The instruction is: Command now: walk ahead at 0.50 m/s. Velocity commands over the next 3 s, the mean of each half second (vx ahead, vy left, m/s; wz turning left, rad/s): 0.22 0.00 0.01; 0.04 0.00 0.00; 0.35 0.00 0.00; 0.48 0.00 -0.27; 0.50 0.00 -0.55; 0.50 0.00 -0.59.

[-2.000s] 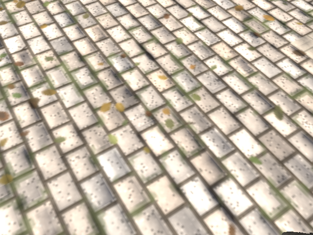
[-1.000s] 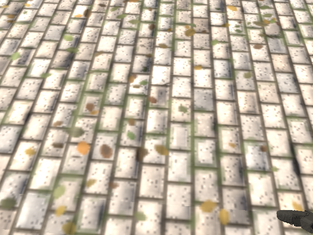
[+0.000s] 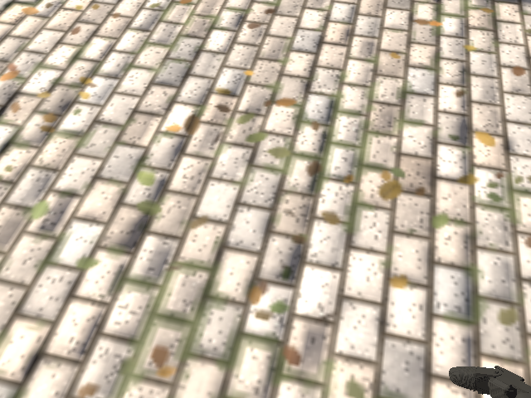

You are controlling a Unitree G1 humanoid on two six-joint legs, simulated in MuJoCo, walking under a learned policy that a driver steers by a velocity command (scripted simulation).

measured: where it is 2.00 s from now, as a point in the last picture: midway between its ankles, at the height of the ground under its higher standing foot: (307, 317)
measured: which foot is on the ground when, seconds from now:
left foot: up 0.00-0.02, down 0.04-1.00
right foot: down 0.00-0.06, up 0.08-0.42, down 0.44-1.00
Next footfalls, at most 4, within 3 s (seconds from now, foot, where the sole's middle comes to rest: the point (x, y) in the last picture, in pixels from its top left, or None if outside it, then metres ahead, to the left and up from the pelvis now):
0.04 left None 0.20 0.12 -0.77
0.44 right None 0.28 -0.11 -0.77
1.66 left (251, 324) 0.64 0.13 -0.77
2.24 right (359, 252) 0.89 -0.16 -0.77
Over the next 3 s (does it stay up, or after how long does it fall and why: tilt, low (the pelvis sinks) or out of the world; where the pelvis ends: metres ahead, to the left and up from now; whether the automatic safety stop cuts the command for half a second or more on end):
stays up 1.17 -0.18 0.01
